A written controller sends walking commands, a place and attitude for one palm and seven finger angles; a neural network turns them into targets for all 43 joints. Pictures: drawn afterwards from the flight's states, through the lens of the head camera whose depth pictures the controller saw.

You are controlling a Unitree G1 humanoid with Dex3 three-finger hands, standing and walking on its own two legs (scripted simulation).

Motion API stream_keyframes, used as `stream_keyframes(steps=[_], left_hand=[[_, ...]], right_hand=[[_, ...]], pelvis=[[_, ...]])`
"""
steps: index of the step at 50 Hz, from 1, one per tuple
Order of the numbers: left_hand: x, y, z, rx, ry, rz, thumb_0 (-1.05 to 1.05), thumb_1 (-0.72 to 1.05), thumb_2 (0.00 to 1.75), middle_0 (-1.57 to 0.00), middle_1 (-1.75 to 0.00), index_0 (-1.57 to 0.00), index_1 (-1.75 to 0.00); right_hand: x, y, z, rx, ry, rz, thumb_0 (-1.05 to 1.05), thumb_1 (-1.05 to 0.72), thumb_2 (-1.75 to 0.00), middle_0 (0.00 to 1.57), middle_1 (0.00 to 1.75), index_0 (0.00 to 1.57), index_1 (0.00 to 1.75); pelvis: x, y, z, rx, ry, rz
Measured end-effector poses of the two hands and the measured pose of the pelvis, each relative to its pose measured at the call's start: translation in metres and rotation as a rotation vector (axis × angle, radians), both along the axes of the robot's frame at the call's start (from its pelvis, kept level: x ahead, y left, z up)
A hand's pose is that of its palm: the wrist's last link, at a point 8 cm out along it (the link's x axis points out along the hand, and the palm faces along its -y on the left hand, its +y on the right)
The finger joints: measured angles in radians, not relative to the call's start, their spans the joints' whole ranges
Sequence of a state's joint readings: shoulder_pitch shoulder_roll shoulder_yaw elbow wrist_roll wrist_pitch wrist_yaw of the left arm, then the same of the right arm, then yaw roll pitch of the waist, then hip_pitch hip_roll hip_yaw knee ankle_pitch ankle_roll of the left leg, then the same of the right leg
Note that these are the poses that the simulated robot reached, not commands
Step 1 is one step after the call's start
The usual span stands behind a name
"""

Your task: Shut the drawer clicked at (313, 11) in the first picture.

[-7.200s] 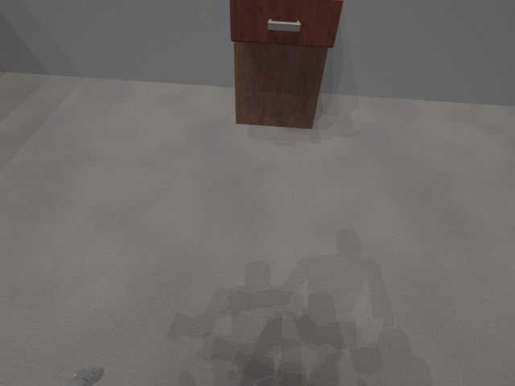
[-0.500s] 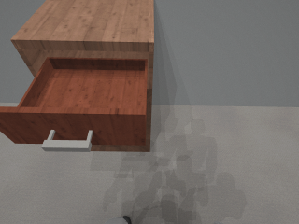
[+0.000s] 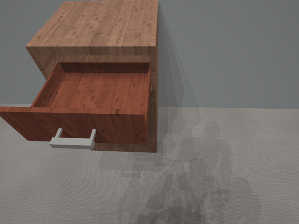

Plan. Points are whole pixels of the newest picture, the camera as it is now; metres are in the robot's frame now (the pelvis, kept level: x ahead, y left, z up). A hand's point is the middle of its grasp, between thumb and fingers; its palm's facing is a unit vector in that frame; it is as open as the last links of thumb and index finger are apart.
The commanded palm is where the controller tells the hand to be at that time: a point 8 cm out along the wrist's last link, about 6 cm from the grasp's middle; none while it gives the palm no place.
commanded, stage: come to a stop and stand still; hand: left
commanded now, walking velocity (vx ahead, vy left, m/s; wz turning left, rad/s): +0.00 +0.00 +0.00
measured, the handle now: (74, 137) +0.36 +0.29 -0.03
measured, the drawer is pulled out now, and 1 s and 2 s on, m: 0.29 0.29 0.29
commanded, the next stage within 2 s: look again from close up in 0.58 s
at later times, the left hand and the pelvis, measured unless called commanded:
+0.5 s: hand out of the picture +0.02 +0.24 -0.19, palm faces +0.01 -0.98 -0.19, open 7.4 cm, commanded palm none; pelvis +0.00 +0.06 +0.00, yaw -2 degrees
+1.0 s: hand out of the picture -0.02 +0.22 -0.19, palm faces +0.00 -0.98 -0.20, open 7.4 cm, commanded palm none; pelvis -0.03 +0.05 -0.01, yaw -1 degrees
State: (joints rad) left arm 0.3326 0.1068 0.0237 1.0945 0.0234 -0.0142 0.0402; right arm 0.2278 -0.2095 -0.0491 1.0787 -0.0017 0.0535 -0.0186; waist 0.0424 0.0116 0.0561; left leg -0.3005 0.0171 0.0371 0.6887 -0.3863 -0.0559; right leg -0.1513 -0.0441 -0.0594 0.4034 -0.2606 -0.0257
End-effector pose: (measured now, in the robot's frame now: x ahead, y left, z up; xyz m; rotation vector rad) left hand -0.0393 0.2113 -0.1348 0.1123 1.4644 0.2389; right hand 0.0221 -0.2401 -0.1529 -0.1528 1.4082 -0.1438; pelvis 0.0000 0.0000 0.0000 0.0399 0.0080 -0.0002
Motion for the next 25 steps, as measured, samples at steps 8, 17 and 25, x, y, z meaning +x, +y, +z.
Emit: stream_keyframes(steps=[8, 17, 25], left_hand=[[0.004, 0.038, -0.026, -0.035, 0.01, -0.004, 0.01, 0.9, 0.89, -0.2, -0.3, -0.2, -0.3], [0.04, 0.061, -0.025, -0.05, -0.053, -0.066, 0.01, 0.9, 0.9, -0.2, -0.3, -0.2, -0.3], [0.058, 0.075, -0.021, -0.026, -0.078, -0.101, 0.01, 0.9, 0.9, -0.2, -0.3, -0.2, -0.3]], right_hand=[[0.048, 0.048, 0.008, -0.015, -0.171, 0.03, 0.01, -0.91, -0.9, 0.19, 0.3, 0.2, 0.3], [0.044, 0.07, 0.015, -0.031, -0.18, 0.008, 0.0, -0.93, -0.9, 0.2, 0.3, 0.2, 0.3], [-0.001, 0.07, 0.01, -0.041, -0.083, -0.038, 0.0, -0.92, -0.9, 0.2, 0.3, 0.2, 0.3]], pelvis=[[0.003, 0.03, -0.01, -0.038, -0.022, -0.011], [0.004, 0.052, -0.006, -0.039, -0.019, -0.022], [0.004, 0.06, -0.005, -0.033, -0.027, -0.028]])
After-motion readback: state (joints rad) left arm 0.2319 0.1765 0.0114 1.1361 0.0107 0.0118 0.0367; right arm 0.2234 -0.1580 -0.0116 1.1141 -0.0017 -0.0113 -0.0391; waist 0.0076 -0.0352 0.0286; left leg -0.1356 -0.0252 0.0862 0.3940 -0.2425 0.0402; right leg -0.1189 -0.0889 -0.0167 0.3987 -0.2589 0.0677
